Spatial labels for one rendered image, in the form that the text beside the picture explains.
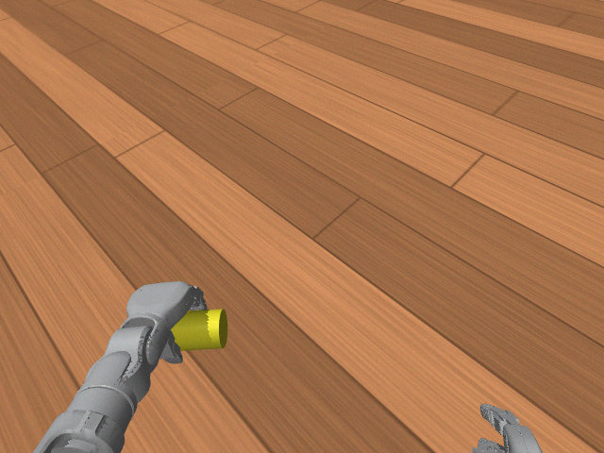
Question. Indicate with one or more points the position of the right robot hand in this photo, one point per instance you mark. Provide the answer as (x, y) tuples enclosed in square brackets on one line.
[(517, 439)]

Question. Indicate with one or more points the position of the can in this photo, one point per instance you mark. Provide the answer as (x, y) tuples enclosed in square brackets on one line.
[(201, 329)]

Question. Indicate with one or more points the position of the left robot arm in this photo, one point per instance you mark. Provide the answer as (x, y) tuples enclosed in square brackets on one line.
[(97, 418)]

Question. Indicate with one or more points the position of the left robot hand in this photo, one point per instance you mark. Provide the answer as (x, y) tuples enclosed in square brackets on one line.
[(170, 301)]

